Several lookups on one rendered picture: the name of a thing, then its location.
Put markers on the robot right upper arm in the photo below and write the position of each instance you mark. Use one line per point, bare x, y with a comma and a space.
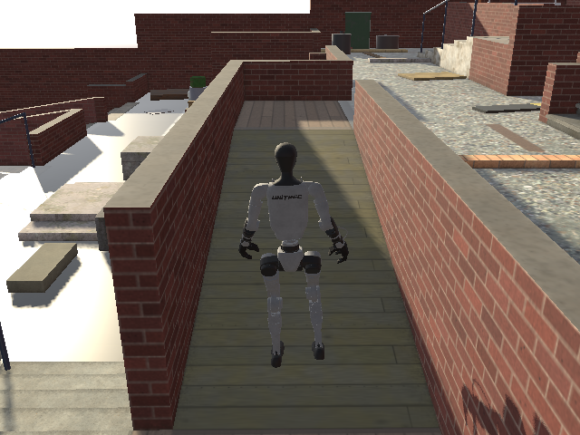
316, 190

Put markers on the left robot forearm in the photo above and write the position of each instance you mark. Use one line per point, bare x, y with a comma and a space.
246, 236

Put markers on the right robot forearm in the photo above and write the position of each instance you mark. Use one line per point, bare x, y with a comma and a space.
335, 235

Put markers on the right robot hand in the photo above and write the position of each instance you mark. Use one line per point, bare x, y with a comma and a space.
344, 251

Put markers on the left robot hand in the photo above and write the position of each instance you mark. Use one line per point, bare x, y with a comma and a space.
242, 250

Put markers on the robot torso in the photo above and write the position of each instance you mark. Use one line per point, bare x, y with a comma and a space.
288, 216

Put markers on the robot left upper arm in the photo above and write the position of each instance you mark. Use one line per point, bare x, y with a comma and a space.
255, 204

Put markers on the robot right thigh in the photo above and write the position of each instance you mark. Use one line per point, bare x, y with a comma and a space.
312, 269

